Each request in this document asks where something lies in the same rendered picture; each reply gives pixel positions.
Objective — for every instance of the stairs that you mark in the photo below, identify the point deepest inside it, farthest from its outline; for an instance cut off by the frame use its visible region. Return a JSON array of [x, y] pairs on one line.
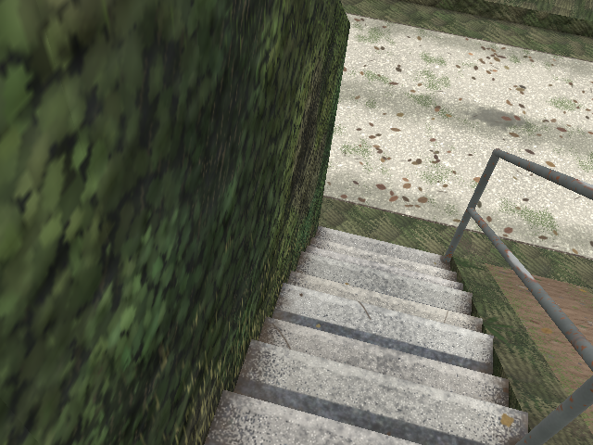
[[370, 343]]

